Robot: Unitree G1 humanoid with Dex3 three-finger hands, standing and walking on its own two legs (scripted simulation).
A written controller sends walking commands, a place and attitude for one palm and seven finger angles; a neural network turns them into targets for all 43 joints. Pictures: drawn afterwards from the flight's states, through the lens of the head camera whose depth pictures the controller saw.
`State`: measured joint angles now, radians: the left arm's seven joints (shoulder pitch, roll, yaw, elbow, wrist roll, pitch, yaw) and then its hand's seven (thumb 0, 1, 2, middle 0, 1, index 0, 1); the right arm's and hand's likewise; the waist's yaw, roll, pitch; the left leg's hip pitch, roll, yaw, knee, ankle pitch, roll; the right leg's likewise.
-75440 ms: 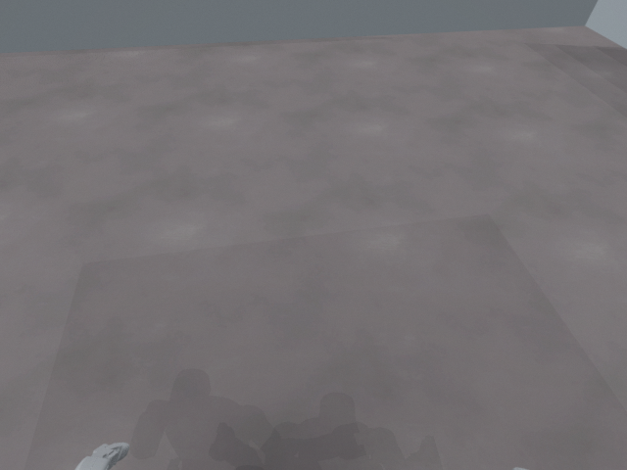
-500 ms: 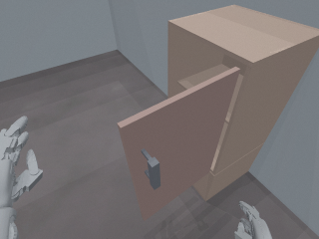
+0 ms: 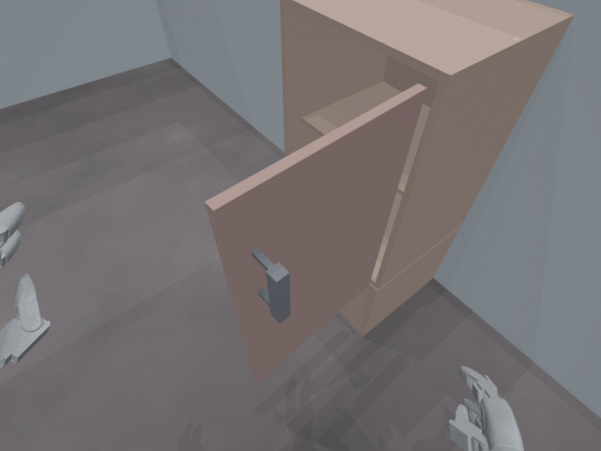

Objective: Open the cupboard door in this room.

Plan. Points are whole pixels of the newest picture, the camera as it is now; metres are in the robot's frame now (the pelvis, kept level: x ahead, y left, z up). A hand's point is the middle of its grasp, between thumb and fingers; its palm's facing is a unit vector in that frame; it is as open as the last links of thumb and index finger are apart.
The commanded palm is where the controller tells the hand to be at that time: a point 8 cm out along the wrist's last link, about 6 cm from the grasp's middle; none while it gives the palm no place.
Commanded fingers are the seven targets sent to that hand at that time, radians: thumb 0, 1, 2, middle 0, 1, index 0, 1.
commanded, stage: step back with the hand held close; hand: left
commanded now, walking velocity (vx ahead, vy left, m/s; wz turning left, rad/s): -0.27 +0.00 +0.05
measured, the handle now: (270, 286) +0.34 +0.07 +0.01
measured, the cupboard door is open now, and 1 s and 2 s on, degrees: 94 94 94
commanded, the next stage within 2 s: stop stepping back and stand still in 0.70 s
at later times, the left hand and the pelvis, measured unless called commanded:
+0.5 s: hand out of the picture +0.10 +0.27 +0.17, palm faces +0.52 -0.68 -0.51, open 7.4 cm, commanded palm +0.04 +0.30 +0.18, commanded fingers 0.00 0.90 0.90 -0.20 -0.30 -0.20 -0.30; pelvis -0.08 -0.01 -0.02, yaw +3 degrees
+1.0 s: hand out of the picture -0.01 +0.26 +0.18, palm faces +0.50 -0.75 -0.43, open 7.4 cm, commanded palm -0.07 +0.29 +0.18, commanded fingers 0.00 0.90 0.90 -0.20 -0.30 -0.20 -0.30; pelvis -0.20 -0.02 +0.00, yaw +2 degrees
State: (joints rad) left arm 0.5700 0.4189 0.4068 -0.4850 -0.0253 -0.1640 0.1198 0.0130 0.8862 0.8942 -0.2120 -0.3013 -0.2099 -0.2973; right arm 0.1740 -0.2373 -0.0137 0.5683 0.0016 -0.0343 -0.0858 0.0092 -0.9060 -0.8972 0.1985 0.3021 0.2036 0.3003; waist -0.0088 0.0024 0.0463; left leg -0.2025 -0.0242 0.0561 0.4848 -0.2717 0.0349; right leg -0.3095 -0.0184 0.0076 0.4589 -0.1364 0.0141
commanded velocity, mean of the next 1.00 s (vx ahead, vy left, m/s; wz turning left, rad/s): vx -0.21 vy -0.01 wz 0.00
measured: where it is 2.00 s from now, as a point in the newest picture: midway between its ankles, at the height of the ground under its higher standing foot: outside the picture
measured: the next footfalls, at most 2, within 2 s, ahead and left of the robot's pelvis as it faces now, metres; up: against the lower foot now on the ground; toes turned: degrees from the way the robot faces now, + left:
right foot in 0.46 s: +0.03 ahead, -0.12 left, +0.00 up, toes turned +7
left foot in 0.70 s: -0.05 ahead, +0.11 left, +0.00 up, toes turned +5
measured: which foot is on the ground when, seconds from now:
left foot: down 0.00-0.56, up 0.58-0.68, down 0.70-1.00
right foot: down 0.00-0.38, up 0.40-0.44, down 0.46-0.70, up 0.72-1.00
